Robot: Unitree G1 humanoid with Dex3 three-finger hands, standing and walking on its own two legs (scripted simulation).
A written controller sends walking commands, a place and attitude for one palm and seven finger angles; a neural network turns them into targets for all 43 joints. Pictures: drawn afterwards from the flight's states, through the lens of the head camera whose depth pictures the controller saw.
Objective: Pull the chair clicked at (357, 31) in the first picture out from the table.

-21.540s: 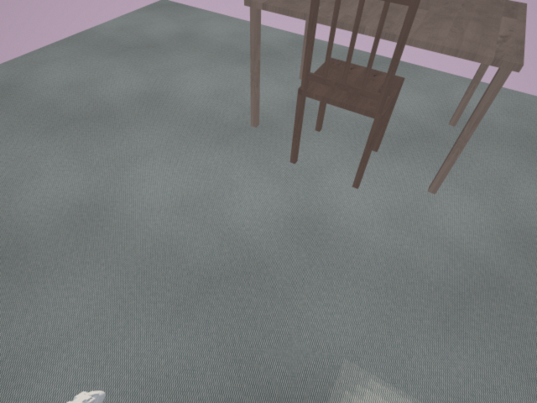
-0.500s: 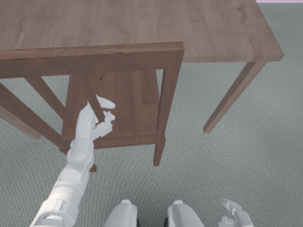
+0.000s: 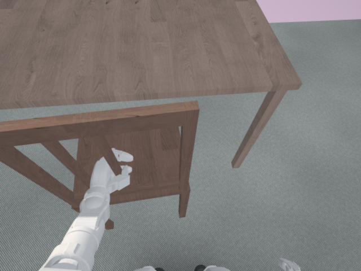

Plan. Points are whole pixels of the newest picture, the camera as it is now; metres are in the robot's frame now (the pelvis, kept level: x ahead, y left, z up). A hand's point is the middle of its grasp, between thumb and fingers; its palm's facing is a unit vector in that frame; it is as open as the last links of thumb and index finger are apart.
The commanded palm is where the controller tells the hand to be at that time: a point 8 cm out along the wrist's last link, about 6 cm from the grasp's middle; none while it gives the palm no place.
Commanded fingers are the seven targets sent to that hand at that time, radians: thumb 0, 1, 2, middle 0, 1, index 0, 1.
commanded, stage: step backward, pulling the chair out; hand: left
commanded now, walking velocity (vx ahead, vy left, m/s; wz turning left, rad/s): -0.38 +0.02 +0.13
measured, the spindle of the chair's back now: (116, 167) +0.36 +0.16 -0.06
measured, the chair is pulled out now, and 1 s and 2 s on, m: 0.08 0.18 0.27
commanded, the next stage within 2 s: none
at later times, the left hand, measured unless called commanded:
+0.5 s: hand (125, 206) +0.27 +0.13 -0.07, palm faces +0.01 -0.99 -0.16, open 4.9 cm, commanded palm +0.25 +0.18 -0.06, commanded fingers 0.00 0.90 0.90 -0.50 -1.45 -0.50 -1.45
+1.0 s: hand (122, 220) +0.24 +0.13 -0.07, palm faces -0.04 -0.98 -0.17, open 4.9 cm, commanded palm +0.21 +0.19 -0.07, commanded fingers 0.00 0.90 0.90 -0.50 -1.45 -0.50 -1.45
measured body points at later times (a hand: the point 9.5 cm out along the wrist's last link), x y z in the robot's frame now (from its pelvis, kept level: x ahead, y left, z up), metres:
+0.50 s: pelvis -0.07 +0.00 -0.01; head +0.00 +0.00 +0.44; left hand +0.26 +0.18 -0.06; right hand +0.03 -0.27 -0.13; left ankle +0.01 +0.09 -0.73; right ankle +0.01 -0.11 -0.73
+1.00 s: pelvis -0.11 +0.02 -0.01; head -0.02 +0.02 +0.43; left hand +0.23 +0.19 -0.06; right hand +0.01 -0.25 -0.13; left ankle -0.14 +0.17 -0.73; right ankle +0.01 -0.11 -0.73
